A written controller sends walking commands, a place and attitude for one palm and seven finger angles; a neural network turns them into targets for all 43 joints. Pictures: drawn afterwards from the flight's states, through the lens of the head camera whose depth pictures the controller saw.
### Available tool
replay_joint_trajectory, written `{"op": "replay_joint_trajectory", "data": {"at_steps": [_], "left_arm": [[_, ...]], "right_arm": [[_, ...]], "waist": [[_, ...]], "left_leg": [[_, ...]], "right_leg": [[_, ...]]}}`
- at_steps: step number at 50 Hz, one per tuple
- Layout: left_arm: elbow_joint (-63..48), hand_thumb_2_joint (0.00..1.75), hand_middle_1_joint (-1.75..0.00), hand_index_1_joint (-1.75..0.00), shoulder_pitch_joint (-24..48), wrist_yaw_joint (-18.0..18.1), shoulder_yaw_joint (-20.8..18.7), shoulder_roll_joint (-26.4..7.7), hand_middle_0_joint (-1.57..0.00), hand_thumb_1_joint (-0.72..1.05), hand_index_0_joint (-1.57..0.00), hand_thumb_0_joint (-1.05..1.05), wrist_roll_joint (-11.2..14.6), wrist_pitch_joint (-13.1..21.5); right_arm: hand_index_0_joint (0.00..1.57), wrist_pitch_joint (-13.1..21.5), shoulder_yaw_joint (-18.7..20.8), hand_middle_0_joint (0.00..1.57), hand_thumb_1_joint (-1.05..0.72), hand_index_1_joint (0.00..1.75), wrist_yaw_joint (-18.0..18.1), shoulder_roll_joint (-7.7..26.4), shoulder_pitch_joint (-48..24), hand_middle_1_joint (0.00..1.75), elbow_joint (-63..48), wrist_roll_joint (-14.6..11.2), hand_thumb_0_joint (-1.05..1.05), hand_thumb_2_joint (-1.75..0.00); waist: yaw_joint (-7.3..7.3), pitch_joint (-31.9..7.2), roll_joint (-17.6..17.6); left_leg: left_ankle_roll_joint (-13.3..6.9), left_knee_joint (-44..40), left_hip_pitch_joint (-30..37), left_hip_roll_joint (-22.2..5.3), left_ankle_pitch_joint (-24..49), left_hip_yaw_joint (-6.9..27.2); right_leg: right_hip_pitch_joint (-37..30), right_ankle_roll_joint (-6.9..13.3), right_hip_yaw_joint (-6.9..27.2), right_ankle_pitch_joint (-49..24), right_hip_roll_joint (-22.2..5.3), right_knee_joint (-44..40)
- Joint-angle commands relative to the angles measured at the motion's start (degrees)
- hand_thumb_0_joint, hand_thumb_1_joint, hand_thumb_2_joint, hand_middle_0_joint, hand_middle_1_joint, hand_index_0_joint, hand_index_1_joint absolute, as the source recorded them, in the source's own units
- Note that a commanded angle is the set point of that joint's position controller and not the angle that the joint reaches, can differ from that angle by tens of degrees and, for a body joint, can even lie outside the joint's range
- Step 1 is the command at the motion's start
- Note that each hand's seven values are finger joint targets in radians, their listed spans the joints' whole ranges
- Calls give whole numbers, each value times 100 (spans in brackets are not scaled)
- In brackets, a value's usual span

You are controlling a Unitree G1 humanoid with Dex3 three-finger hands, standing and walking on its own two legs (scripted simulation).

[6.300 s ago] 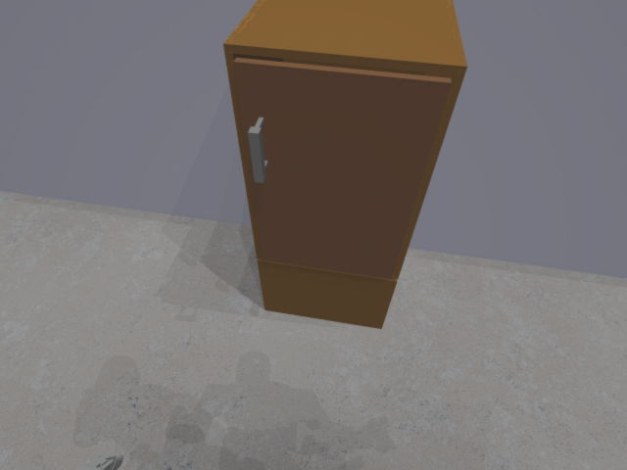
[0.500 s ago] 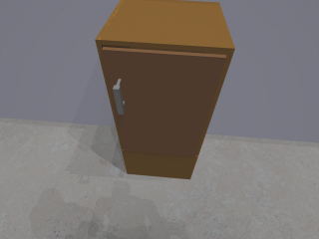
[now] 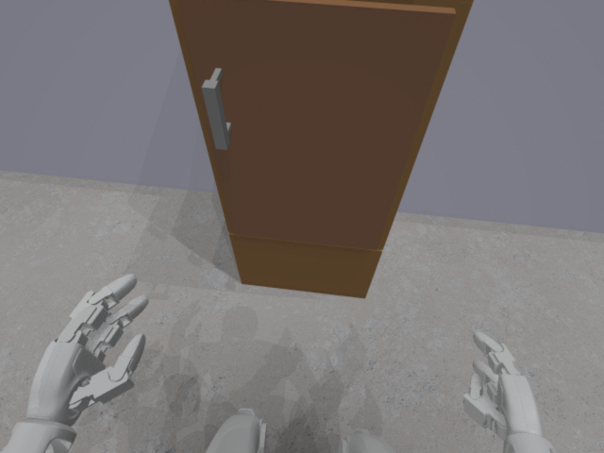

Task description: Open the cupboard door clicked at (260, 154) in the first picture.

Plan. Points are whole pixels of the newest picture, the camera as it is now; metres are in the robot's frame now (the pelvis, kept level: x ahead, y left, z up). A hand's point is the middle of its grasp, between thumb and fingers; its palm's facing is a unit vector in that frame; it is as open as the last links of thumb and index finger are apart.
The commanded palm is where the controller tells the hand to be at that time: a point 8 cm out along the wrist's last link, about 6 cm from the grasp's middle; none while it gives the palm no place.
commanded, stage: raise the hand with hooked fingers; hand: left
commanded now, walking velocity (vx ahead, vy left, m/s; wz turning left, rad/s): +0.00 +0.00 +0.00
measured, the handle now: (220, 110) +0.63 +0.19 +0.08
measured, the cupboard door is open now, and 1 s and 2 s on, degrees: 0 0 0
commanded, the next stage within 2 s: move the hooked fingers beside the handle in 1.74 s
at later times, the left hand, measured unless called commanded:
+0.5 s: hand (92, 344) +0.23 +0.26 +0.05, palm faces -0.03 -1.00 -0.05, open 11.2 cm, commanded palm +0.21 +0.31 +0.05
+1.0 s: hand (59, 304) +0.26 +0.31 +0.07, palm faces -0.03 -1.00 -0.05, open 13.8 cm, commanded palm +0.24 +0.36 +0.08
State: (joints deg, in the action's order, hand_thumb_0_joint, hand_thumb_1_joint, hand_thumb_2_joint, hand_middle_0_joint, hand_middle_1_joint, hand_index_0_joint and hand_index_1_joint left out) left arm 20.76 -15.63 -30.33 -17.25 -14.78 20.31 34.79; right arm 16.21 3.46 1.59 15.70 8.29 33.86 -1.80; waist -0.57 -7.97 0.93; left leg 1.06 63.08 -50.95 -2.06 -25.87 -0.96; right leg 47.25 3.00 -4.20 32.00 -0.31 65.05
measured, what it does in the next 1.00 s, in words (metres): stands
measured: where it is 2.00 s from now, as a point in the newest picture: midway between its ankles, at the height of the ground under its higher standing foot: outside the picture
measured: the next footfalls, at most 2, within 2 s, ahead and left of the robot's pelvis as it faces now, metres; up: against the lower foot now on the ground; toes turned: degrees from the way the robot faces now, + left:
none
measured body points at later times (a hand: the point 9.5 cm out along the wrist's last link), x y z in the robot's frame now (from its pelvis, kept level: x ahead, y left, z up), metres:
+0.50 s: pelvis -0.02 +0.03 +0.00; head +0.04 +0.04 +0.45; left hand +0.22 +0.32 +0.05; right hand +0.12 -0.22 -0.08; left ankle +0.04 +0.13 -0.65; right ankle +0.00 -0.09 -0.65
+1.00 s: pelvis +0.00 +0.05 +0.02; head +0.06 +0.07 +0.46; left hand +0.26 +0.36 +0.07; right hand +0.18 -0.19 -0.05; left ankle +0.04 +0.13 -0.65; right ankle +0.00 -0.09 -0.65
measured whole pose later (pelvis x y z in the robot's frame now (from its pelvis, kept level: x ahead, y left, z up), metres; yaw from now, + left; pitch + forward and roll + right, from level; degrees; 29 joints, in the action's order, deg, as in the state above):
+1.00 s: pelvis +0.00 +0.05 +0.02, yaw +0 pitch +12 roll -4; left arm 16.3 -5.6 -27.7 -21.1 -22.6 19.8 17.1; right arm 12.7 -2.8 3.3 14.4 14.4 30.4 -2.2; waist 0.6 -6.5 -0.9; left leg -2.6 59.5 -47.4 -1.3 -24.8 -0.2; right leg 40.6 -0.6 -4.9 27.4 -0.5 55.7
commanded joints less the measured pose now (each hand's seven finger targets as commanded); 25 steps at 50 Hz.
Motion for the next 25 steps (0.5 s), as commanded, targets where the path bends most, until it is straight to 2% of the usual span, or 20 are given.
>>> {"op": "replay_joint_trajectory", "data": {"at_steps": [1, 3, 5, 7, 9, 10, 12, 15, 16, 17, 20, 21, 24, 25], "left_arm": [[-1905, 71, -58, -58, 860, -302, -779, -1451, -23, 46, -23, 0, 594, 66], [-2297, 69, -62, -62, 942, -87, -613, -1376, -24, 41, -24, 0, 457, -177], [-2471, 67, -64, -64, 1112, 109, -396, -1307, -24, 36, -24, 0, 270, -416], [-2486, 65, -68, -68, 927, 265, -393, -1353, -24, 32, -24, 0, 101, -634], [-2363, 63, -70, -70, 735, 380, -391, -1314, -25, 27, -25, 0, 33, -832], [-2230, 62, -72, -72, 711, 389, -417, -1324, -25, 25, -25, 0, 41, -938], [-2142, 60, -75, -75, 587, 453, -520, -1357, -25, 20, -25, 0, 56, -1057], [-1875, 57, -80, -80, 479, 527, -671, -1427, -25, 13, -25, 0, 111, -1140], [-1986, 56, -81, -81, 565, 535, -606, -1367, -26, 11, -26, 0, 141, -1098], [-1934, 55, -82, -82, 488, 555, -714, -1443, -26, 8, -26, 0, 138, -1064], [-1869, 52, -87, -87, 570, 561, -637, -1409, -26, 1, -26, 0, 120, -976], [-1970, 51, -88, -88, 686, 549, -563, -1367, -27, -1, -27, 0, 126, -926], [-1857, 48, -93, -93, 768, 517, -583, -1426, -27, -8, -27, 0, 115, -897], [-1930, 47, -94, -94, 892, 496, -611, -1506, -27, -10, -27, 0, 115, -884]], "right_arm": [[20, 215, 123, 20, -90, 30, 248, 656, 67, 30, -1144, -65, 0, -90], [20, 184, 85, 20, -90, 30, 333, 608, 172, 30, -1067, -68, 0, -90], [20, 154, 37, 20, -90, 30, 384, 619, 220, 30, -989, -52, 0, -90], [20, 140, 22, 20, -90, 30, 394, 596, 247, 30, -909, -43, 0, -90], [20, 112, -8, 20, -90, 30, 389, 584, 219, 30, -873, -52, 0, -90], [20, 104, -21, 20, -90, 30, 391, 586, 196, 30, -879, -48, 0, -90], [20, 85, -37, 20, -90, 30, 375, 571, 209, 30, -887, -51, 0, -90], [20, 51, -70, 20, -90, 30, 352, 580, 204, 30, -919, -43, 0, -90], [20, 58, -87, 20, -90, 30, 340, 580, 214, 30, -948, -39, 0, -90], [20, 64, -66, 20, -90, 30, 335, 588, 253, 30, -916, -41, 0, -90], [20, 80, -76, 20, -90, 30, 307, 640, 309, 30, -941, -31, 0, -90], [20, 101, -82, 20, -90, 30, 300, 652, 343, 30, -950, -36, 0, -90], [20, 118, -62, 20, -90, 30, 305, 712, 440, 30, -924, -55, 0, -90], [20, 129, -76, 20, -90, 30, 308, 749, 452, 30, -931, -40, 0, -90]], "waist": [[-26, -1455, -161], [72, -1404, -410], [192, -1208, -393], [167, -1170, -660], [144, -1070, -691], [138, -1024, -503], [84, -1122, -508], [11, -1008, -353], [51, -1035, -396], [25, -1112, -354], [51, -1021, -284], [78, -1049, -416], [140, -984, -314], [100, -1013, -482]], "left_leg": [[-298, 106, 202, 173, 550, 24], [-341, 35, 468, 115, 668, 74], [-374, -65, 571, 68, 726, 191], [-354, -210, 666, 68, 729, 221], [-336, -423, 794, 75, 705, 294], [-340, -461, 782, 64, 717, 339], [-319, -593, 823, 91, 648, 333], [-298, -773, 798, 105, 528, 375], [-303, -784, 806, 118, 500, 352], [-299, -813, 861, 111, 510, 344], [-303, -911, 893, 118, 453, 372], [-304, -942, 981, 120, 459, 367], [-306, -1033, 1056, 121, 329, 381], [-296, -1057, 1116, 118, 381, 418]], "right_leg": [[-717, -371, 1425, -218, -119, -1479], [-588, -349, 1281, -410, -54, -1494], [-329, -290, 1044, -510, 81, -1393], [-295, -246, 892, -557, 89, -1405], [-259, -220, 686, -557, 128, -1418], [-247, -211, 608, -579, 170, -1399], [-350, -226, 545, -468, 140, -1461], [-413, -205, 444, -266, 164, -1524], [-413, -226, 463, -242, 136, -1558], [-453, -227, 445, -244, 133, -1566], [-388, -201, 338, -257, 166, -1523], [-349, -205, 329, -310, 159, -1522], [-298, -214, 269, -272, 168, -1558], [-298, -168, 215, -391, 186, -1466]]}}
